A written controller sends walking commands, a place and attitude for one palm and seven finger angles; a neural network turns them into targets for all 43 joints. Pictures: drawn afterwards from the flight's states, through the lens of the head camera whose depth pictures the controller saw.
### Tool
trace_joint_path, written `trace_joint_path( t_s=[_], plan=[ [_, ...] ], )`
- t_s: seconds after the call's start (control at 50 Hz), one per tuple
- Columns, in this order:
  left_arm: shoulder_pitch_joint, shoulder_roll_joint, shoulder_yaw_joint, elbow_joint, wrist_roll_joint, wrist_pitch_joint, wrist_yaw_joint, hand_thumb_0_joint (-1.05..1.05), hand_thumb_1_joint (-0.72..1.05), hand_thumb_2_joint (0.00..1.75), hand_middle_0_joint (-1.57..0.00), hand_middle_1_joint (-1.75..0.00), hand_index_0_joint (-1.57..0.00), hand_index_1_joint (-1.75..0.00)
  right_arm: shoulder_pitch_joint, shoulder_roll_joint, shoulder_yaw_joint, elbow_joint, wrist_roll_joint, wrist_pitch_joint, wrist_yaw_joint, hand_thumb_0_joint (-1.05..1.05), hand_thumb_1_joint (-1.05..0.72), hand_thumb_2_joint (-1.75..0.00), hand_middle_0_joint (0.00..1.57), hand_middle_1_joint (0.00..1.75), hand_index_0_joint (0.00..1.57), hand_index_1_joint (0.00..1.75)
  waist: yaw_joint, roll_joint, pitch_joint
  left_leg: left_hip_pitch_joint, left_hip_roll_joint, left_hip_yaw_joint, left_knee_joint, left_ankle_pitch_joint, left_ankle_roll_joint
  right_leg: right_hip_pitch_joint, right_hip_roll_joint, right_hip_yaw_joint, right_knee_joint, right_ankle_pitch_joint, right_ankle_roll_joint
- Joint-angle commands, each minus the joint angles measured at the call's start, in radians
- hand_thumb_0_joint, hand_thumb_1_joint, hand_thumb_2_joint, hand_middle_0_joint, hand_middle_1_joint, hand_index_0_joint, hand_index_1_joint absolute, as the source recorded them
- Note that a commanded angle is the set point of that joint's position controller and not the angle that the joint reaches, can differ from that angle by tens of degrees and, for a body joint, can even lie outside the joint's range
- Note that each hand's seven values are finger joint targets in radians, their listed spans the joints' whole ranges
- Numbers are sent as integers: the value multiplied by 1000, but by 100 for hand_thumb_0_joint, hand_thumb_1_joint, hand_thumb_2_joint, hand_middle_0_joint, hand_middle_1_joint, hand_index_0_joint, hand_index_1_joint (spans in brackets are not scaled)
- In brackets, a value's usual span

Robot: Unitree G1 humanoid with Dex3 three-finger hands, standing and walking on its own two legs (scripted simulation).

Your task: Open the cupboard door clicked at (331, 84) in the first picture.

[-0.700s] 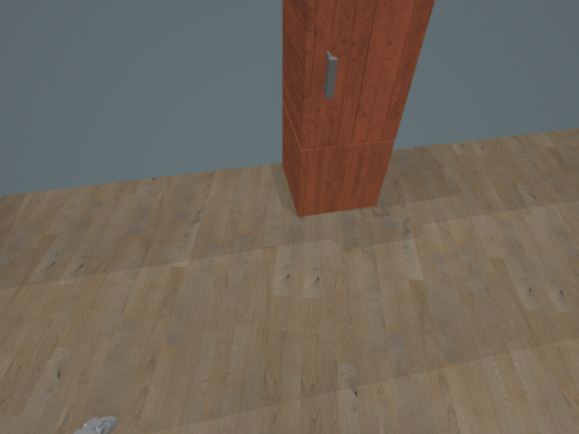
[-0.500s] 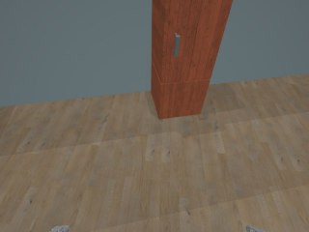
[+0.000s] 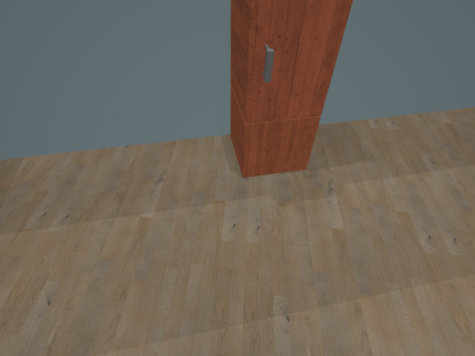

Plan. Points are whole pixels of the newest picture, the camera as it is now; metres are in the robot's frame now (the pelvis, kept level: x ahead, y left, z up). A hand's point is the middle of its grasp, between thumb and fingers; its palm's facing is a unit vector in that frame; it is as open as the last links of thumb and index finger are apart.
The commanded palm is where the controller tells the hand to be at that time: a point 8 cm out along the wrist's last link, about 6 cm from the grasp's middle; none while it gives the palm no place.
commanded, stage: stand and wait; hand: left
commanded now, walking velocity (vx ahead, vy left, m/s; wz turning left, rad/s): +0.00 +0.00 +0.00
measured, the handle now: (267, 63) +1.18 -0.05 -0.05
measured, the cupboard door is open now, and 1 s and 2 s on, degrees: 0 0 0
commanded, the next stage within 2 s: look at it before walking up in 0.16 s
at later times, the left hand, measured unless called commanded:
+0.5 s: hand out of the picture +0.07 +0.24 -0.16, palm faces -0.03 -0.94 -0.33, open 7.4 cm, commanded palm none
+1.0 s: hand out of the picture +0.08 +0.24 -0.16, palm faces -0.05 -0.94 -0.34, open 7.4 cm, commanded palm none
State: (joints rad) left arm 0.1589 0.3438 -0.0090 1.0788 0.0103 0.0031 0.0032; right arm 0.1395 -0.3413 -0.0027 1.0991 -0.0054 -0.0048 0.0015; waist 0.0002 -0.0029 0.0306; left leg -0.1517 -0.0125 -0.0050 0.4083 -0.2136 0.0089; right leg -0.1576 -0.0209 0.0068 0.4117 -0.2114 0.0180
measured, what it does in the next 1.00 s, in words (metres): stands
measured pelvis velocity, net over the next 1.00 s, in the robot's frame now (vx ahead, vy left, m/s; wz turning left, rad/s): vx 0.01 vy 0.00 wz -0.05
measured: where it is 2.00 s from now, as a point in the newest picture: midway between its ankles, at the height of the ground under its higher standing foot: outside the picture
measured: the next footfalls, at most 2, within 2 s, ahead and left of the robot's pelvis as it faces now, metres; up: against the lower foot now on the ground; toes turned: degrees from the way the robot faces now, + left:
left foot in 1.76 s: +0.10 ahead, +0.09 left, +0.00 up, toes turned -26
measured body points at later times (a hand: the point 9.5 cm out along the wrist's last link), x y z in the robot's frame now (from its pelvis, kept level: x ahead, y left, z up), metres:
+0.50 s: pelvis +0.00 -0.01 +0.00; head +0.00 +0.00 +0.45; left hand +0.07 +0.29 -0.13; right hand +0.08 -0.30 -0.13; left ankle +0.01 +0.11 -0.74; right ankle +0.01 -0.13 -0.74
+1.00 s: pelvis +0.01 +0.00 +0.00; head +0.01 +0.00 +0.45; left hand +0.08 +0.29 -0.14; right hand +0.09 -0.30 -0.13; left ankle +0.01 +0.11 -0.74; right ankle +0.01 -0.13 -0.74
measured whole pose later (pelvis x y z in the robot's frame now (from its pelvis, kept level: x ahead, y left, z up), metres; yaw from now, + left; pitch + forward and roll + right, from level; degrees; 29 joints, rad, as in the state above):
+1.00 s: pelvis +0.01 +0.00 +0.00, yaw -3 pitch -2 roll +0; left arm 0.16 0.33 0.00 1.06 0.01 0.02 0.01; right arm 0.11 -0.32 -0.01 1.08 -0.01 0.00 -0.02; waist 0.02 -0.01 0.04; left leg -0.16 0.01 0.04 0.42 -0.23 0.00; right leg -0.19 0.00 0.05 0.43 -0.22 0.01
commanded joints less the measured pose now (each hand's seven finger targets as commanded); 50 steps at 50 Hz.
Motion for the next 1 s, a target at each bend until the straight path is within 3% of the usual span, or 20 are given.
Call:
trace_joint_path(
  t_s=[0.0, 0.84, 0.86, 0.92, 0.98],
  plan=[
    [-58, 201, 42, -66, 2, -24, 8, 0, 90, 90, -20, -30, -20, -30, -66, -203, -35, -66, -4, -27, -11, 0, -90, -90, 20, 30, 20, 30, 4, -8, -29, -36, 117, -116, -98, 38, 27, -9, -96, 100, -88, -5, -45],
    [-55, 204, 42, -55, 2, -29, 7, 0, 90, 90, -20, -30, -20, -30, -78, -209, -34, -51, -2, -32, -16, 0, -90, -90, 20, 30, 20, 30, 3, 0, -60, 45, 135, -91, -100, 162, 18, 10, -96, 104, -91, 158, -46],
    [-59, 199, 43, -60, 2, -23, 6, 0, 90, 90, -20, -30, -20, -30, -71, -205, -36, -53, -4, -30, -18, 0, -90, -90, 20, 30, 20, 30, 1, 3, -50, 49, 138, -80, -86, 165, 17, -9, -92, 111, -79, 178, -47],
    [3, 96, 31, -64, 2, 9, 11, 0, 90, 90, -20, -30, -20, -30, -2, -87, -24, -56, -5, -8, -24, 0, -90, -90, 20, 30, 20, 30, -4, -18, -48, 49, 144, -28, -24, 169, -1, -59, -87, 126, -19, 240, -34],
    [21, 99, 46, -102, 6, 26, 8, 0, 90, 90, -20, -30, -20, -30, 21, -104, -42, -92, -6, 6, -31, 0, -90, -90, 20, 30, 20, 30, -8, -3, -53, 43, 169, -19, 6, 148, 8, -115, -62, 134, 56, 249, -37]
  ],
)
